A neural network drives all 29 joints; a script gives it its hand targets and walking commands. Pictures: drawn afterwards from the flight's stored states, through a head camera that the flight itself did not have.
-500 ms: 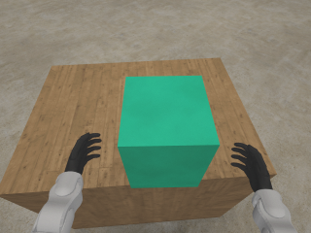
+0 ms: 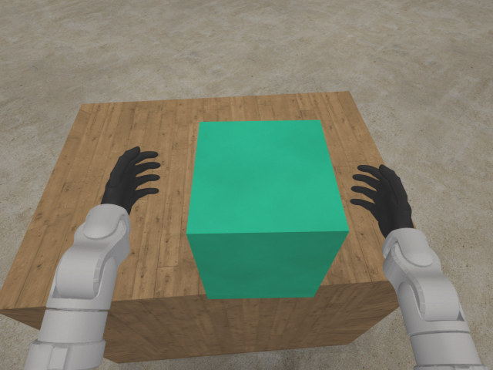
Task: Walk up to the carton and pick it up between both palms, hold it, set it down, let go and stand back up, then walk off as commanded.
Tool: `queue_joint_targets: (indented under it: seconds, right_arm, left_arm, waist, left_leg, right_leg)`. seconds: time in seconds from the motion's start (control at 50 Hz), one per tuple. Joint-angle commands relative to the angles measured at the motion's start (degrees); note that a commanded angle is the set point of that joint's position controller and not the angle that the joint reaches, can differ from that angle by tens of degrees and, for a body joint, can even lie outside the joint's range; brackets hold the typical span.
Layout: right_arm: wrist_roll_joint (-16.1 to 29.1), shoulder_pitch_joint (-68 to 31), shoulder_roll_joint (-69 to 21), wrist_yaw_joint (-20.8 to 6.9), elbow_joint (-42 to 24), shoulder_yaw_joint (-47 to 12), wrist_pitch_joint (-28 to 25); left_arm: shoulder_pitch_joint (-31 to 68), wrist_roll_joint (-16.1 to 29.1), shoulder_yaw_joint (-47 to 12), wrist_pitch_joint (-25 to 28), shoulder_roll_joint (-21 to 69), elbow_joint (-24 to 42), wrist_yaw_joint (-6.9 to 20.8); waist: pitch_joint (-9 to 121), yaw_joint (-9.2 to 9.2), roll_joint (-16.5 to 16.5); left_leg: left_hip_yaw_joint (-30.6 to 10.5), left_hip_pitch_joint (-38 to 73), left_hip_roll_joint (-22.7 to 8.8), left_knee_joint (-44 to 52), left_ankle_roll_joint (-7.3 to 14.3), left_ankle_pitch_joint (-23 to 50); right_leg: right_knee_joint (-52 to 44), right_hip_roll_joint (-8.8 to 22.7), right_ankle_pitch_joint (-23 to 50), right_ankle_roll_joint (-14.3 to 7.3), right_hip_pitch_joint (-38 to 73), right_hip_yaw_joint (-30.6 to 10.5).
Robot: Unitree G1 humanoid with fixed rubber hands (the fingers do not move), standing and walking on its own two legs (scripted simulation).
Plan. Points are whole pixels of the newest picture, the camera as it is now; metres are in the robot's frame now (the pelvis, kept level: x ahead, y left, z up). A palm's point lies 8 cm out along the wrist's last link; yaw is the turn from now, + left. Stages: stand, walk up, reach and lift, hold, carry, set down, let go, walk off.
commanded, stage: reach and lift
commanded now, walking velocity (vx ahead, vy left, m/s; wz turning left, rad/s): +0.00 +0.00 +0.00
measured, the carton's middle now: (260, 215) +0.38 -0.01 +0.02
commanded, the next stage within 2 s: none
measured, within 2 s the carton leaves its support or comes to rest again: neither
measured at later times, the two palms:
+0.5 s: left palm (125, 150) +0.41 +0.19 +0.16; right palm (380, 167) +0.40 -0.20 +0.12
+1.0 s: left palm (127, 178) +0.41 +0.21 +0.09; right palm (380, 179) +0.41 -0.21 +0.08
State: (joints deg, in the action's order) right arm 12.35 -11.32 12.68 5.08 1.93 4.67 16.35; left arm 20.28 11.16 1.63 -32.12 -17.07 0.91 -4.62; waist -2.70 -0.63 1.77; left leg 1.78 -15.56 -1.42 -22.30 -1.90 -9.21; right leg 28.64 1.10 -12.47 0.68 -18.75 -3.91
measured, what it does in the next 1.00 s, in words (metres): stands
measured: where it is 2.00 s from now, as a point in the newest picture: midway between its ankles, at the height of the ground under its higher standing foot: outside the picture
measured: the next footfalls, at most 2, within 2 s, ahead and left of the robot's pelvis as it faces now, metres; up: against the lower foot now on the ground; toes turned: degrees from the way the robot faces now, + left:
none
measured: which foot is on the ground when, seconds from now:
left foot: down 0.00-1.00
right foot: down 0.00-1.00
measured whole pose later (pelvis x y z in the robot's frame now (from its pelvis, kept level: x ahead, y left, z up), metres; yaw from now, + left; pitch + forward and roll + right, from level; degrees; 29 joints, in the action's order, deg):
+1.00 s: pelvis +0.01 +0.00 +0.00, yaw +0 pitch +3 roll +2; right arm 14.0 -37.9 15.0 5.5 42.8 4.7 6.0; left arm 37.8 11.1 3.0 -10.0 -16.5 -38.9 -4.0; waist -2.5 0.1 1.8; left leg 1.8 -15.6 -1.5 -21.9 -2.0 -9.5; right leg 28.1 1.1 -12.6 0.7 -18.7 -3.9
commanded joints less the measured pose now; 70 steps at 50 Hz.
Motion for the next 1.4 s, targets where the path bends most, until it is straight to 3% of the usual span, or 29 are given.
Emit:
queue_joint_targets:
  seconds: [0.0, 0.12, 0.16, 0.24, 0.3, 0.34, 0.36, 0.4, 0.42, 0.44, 0.46, 0.48, 0.54, 0.58, 0.66, 0.68, 0.7, 0.82, 0.84, 0.88, 0.92, 0.94, 1.02, 1.16, 1.2, 1.26, 1.28, 1.32, 1.38]
  right_arm:
    - [7.06, -28.9, 15.58, 1.64, -4.27, 1.81, -0.84]
    - [8.97, -33.82, 15.3, 1.86, -2.32, -1.06, 0.09]
    - [9.06, -36.69, 17.03, 1.97, -0.31, 0.3, 0.34]
    - [9.63, -40.57, 15.67, 2.33, 1.72, -1.36, 0.89]
    - [8.54, -45.3, 17.54, 2.32, 2.63, 0.59, 0.63]
    - [7.83, -50.16, 17.3, 2.27, 3.63, 0.07, 0.71]
    - [8.16, -50.6, 17.03, 2.15, 8.61, 0.19, 1.33]
    - [7.72, -51.77, 17.08, 2.42, 9.54, -0.33, 1.61]
    - [7.1, -54.74, 16.32, 2.22, 14.7, 0.75, 1.78]
    - [7.25, -55.29, 15.73, 2.07, 13.27, 0.56, 1.15]
    - [6.46, -57.43, 15.47, 2.08, 16.92, 0.23, 1.54]
    - [4.96, -58.13, 15.6, 2.32, 17.06, 2.34, 0.55]
    - [5.55, -57.28, 14.2, 2.6, 17.0, 0.27, -1.14]
    - [4.21, -54.99, 15.81, 2.72, 21.82, 1.38, -1.98]
    - [5.8, -51.38, 14.36, 2.73, 21.47, -0.61, -3.71]
    - [5.59, -51.56, 13.09, 2.53, 24.09, -1.75, -3.9]
    - [3.75, -53.21, 12.73, 2.81, 24.93, 0.25, -4.64]
    - [2.99, -51.98, 8.34, 1.23, 27.9, -0.16, -10.66]
    - [2.41, -51.75, 8.33, 0.7, 31.33, 0.3, -11.25]
    - [2.4, -51.5, 7.84, -0.03, 32.87, -0.41, -12.92]
    - [1.78, -52.71, 6.38, -0.71, 34.12, -0.51, -14.88]
    - [1.81, -51.39, 5.97, -0.75, 35.76, -1.6, -15.98]
    - [-0.75, -54.18, 5.64, -2.33, 41.88, -0.69, -19.74]
    - [1.73, -54.43, 4.04, -3.07, 47.03, -5.85, -25.54]
    - [2.66, -55.52, 6.01, -2.96, 49.11, -4.86, -26.9]
    - [2.94, -54.46, 6.23, -2.68, 48.39, -6.03, -29.68]
    - [3.76, -52.94, 5.98, -2.79, 51.53, -6.41, -29.62]
    - [5.03, -53.62, 6.0, -2.93, 50.95, -8.24, -30.37]
    - [4.6, -52.25, 6.74, -2.93, 55.48, -7.26, -31.06]
  left_arm:
    - [23.99, 2.25, 8.23, -0.7, -7.15, 3.1, 0.02]
    - [27.1, 1.17, 9.02, -1.76, -7.09, 0.84, -0.05]
    - [31.01, 0.69, 8.81, -2.43, -7.92, 2.0, -0.16]
    - [33.97, 1.0, 9.04, -3.06, -8.9, -2.14, -0.23]
    - [39.6, 0.89, 9.03, -2.27, -10.5, 0.24, -0.51]
    - [41.89, 1.01, 9.5, -2.09, -10.95, -4.26, -0.59]
    - [43.48, 1.9, 7.31, -2.09, -10.04, -7.55, -0.42]
    - [44.66, 1.34, 7.87, -1.87, -11.6, -7.08, -0.85]
    - [48.44, 1.62, 7.2, -0.88, -11.04, -13.28, -0.75]
    - [48.36, 2.14, 6.88, 0.02, -11.48, -12.27, -0.85]
    - [49.55, 1.37, 8.42, 0.28, -12.68, -19.34, -0.72]
    - [49.66, 1.5, 6.88, 0.98, -10.79, -20.63, -0.94]
    - [48.17, 1.45, 7.87, 4.23, -10.85, -22.71, -0.8]
    - [47.81, -0.54, 6.32, 4.22, -8.73, -19.21, -0.55]
    - [43.06, -1.76, 6.31, 5.0, -7.08, -17.45, 0.15]
    - [42.77, -3.07, 7.16, 5.73, -7.58, -24.05, 0.75]
    - [43.95, -2.51, 6.62, 7.2, -6.59, -26.63, 1.08]
    - [45.26, -0.3, 2.35, 17.86, -3.98, -25.65, 0.47]
    - [46.1, -0.08, 1.07, 19.24, -3.63, -28.38, 0.56]
    - [47.08, 0.93, 1.24, 23.49, -3.99, -31.7, 0.64]
    - [48.55, 2.92, -1.41, 27.79, -1.76, -33.82, 0.55]
    - [47.58, 1.95, -0.13, 29.58, -2.87, -36.68, 0.7]
    - [49.6, 3.01, -2.7, 37.07, 0.45, -46.87, 0.15]
    - [48.63, 2.98, -2.54, 45.13, 1.08, -59.25, -0.2]
    - [50.08, 2.5, -2.85, 46.38, 1.37, -58.08, -0.69]
    - [47.19, 0.31, -1.82, 48.1, 2.61, -55.93, -1.62]
    - [46.85, 0.63, -2.87, 48.11, 3.6, -55.46, -1.34]
    - [45.26, 0.06, -2.08, 48.39, 4.21, -56.58, -1.47]
    - [43.79, -0.7, -3.54, 48.35, 6.01, -55.6, -1.9]
  waist:
    - [26.87, 0.96, -1.27]
    - [29.89, -0.35, -0.15]
    - [32.49, 1.31, -2.97]
    - [32.3, -0.04, -1.6]
    - [36.39, 1.45, -1.99]
    - [37.76, 0.65, 0.28]
    - [33.81, 2.01, -1.48]
    - [35.21, 1.36, -1.94]
    - [33.87, 2.33, -1.47]
    - [36.66, 1.6, -1.13]
    - [34.71, 0.38, 0.62]
    - [35.99, 2.22, 0.22]
    - [40.21, 0.42, 1.78]
    - [41.56, 2.79, -2.4]
    - [43.44, 2.38, -2.82]
    - [38.7, 1.16, -2.13]
    - [37.03, 2.23, -0.93]
    - [41.71, 1.58, -4.05]
    - [40.88, 2.97, -4.55]
    - [42.42, 1.67, -4.1]
    - [43.46, 2.87, -2.47]
    - [43.69, 1.65, -3.38]
    - [41.1, 2.07, -2.5]
    - [41.02, 0.57, -1.42]
    - [43.13, 1.6, -3.13]
    - [47.94, 0.39, -4.32]
    - [47.06, 2.06, -4.91]
    - [46.48, -0.27, -4.27]
    - [43.34, 1.77, -5.12]
  left_leg:
    - [1.13, 13.41, 1.43, 4.03, 1.77, 10.22]
    - [1.49, 11.93, 1.86, 3.26, 1.96, 13.11]
    - [0.97, 13.78, 1.8, 2.52, 0.86, 14.43]
    - [1.52, 11.48, 2.24, 2.19, 1.51, 14.35]
    - [1.49, 12.65, 2.09, 2.29, 1.3, 13.61]
    - [1.4, 10.46, 1.97, 1.96, 1.65, 13.71]
    - [1.09, 9.74, 2.1, 2.13, 1.02, 11.23]
    - [1.42, 9.77, 2.11, 2.33, 1.38, 10.98]
    - [1.04, 8.48, 1.78, 2.33, 1.4, 7.74]
    - [1.22, 8.33, 1.86, 1.87, 1.52, 9.38]
    - [1.69, 5.52, 2.0, 2.38, 2.05, 6.32]
    - [1.22, 5.54, 1.97, 2.2, 1.76, 6.17]
    - [1.45, 6.75, 2.32, 0.98, 1.95, 12.14]
    - [0.99, 13.03, 1.86, -0.43, -0.08, 18.84]
    - [0.9, 15.54, 2.09, -2.31, -0.74, 25.44]
    - [1.04, 12.21, 2.27, -1.99, -0.29, 21.79]
    - [1.26, 10.1, 2.67, -1.15, 0.06, 17.92]
    - [0.87, 12.02, 1.76, -2.9, -0.86, 18.51]
    - [0.51, 11.89, 1.46, -2.38, -1.04, 15.45]
    - [0.89, 9.11, 1.79, -2.75, -0.77, 15.64]
    - [0.61, 8.61, 1.48, -3.03, -0.96, 14.39]
    - [1.06, 7.1, 1.94, -3.36, -0.57, 14.45]
    - [0.68, 4.05, 1.29, -3.47, -0.3, 8.96]
    - [1.23, -1.1, 1.04, -5.99, 0.02, 9.17]
    - [0.78, 0.33, 0.93, -6.52, -0.83, 12.12]
    - [1.19, 2.19, 1.06, -8.87, -1.81, 19.11]
    - [0.79, 3.4, 0.78, -9.02, -2.47, 20.4]
    - [0.85, 3.05, 0.85, -9.16, -2.08, 20.37]
    - [0.06, 5.39, 0.47, -9.37, -3.08, 22.35]
  right_leg:
    - [-9.07, -4.1, 16.4, 0.31, 16.81, 1.52]
    - [-7.98, -3.95, 21.67, 1.04, 20.13, 1.44]
    - [-7.79, -4.33, 22.35, 0.97, 19.65, 2.13]
    - [-8.1, -3.66, 24.13, 1.37, 20.42, 1.53]
    - [-7.24, -4.07, 23.55, 1.68, 20.07, 2.59]
    - [-6.89, -4.07, 23.87, 1.6, 20.69, 2.68]
    - [-7.41, -3.97, 21.17, 1.42, 18.36, 2.83]
    - [-7.53, -3.71, 21.93, 1.52, 19.58, 2.54]
    - [-7.8, -3.75, 18.11, 1.3, 16.45, 3.03]
    - [-7.52, -3.51, 19.58, 1.55, 17.23, 2.98]
    - [-8.0, -3.21, 17.51, 1.62, 16.5, 2.42]
    - [-7.7, -3.5, 17.98, 1.16, 17.01, 3.11]
    - [-7.16, -3.47, 24.24, 1.77, 18.73, 2.49]
    - [-6.63, -4.86, 28.88, 1.22, 17.3, 4.32]
    - [-6.44, -5.29, 35.38, 1.58, 17.31, 4.49]
    - [-6.72, -4.9, 31.84, 1.8, 17.14, 4.02]
    - [-6.93, -4.37, 30.33, 2.07, 16.24, 4.29]
    - [-6.82, -4.79, 21.97, 0.98, 10.09, 5.47]
    - [-7.84, -4.98, 18.47, 0.6, 8.15, 5.65]
    - [-7.48, -4.48, 18.27, 0.41, 7.89, 5.35]
    - [-7.24, -4.62, 16.59, 0.08, 5.9, 5.76]
    - [-6.96, -3.77, 17.34, 0.41, 6.5, 4.91]
    - [-6.83, -3.8, 10.47, -0.6, 1.18, 4.91]
    - [-4.06, -3.48, 12.71, -0.03, -1.08, 3.85]
    - [-3.5, -3.74, 16.44, -0.01, -0.95, 4.57]
    - [-2.21, -3.96, 24.4, -0.17, 0.58, 4.18]
    - [-2.15, -4.29, 24.65, -0.01, -0.3, 4.7]
    - [-2.33, -4.37, 22.95, -0.18, -1.5, 4.54]
    - [-2.52, -4.85, 22.55, -0.4, -4.04, 5.6]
